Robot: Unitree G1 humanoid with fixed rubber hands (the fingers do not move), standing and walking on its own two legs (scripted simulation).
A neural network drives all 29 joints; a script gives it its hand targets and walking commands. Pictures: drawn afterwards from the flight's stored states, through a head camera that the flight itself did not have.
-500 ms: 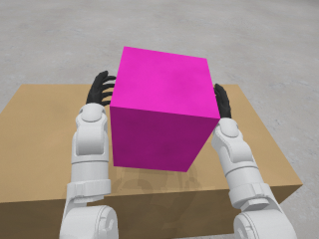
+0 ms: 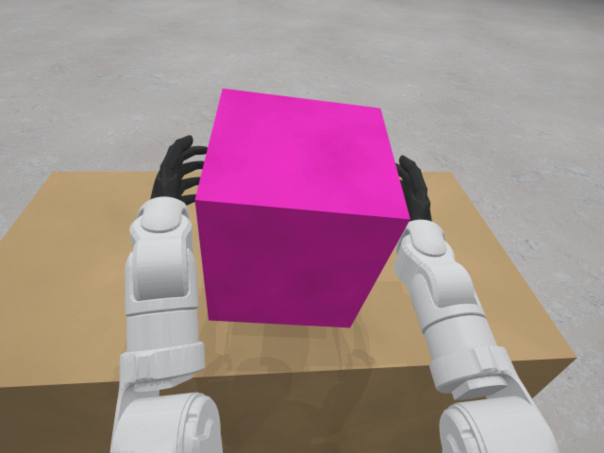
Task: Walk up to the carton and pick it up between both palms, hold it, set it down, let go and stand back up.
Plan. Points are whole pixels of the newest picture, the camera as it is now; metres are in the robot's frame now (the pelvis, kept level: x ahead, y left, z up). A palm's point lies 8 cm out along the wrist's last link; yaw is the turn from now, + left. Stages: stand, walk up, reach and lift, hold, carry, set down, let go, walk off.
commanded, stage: hold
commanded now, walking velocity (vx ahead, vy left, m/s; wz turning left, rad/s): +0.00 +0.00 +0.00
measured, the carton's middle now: (291, 218) +0.40 +0.01 +0.14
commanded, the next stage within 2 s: none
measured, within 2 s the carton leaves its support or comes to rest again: neither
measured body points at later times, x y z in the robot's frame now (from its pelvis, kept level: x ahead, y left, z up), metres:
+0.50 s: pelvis +0.01 +0.00 +0.00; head -0.03 +0.03 +0.45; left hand +0.38 +0.16 +0.20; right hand +0.37 -0.15 +0.18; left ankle +0.04 +0.11 -0.75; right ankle +0.01 -0.11 -0.75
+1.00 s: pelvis +0.00 -0.01 +0.00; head -0.03 +0.03 +0.45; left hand +0.37 +0.16 +0.19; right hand +0.37 -0.14 +0.18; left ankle +0.04 +0.11 -0.75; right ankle +0.01 -0.11 -0.75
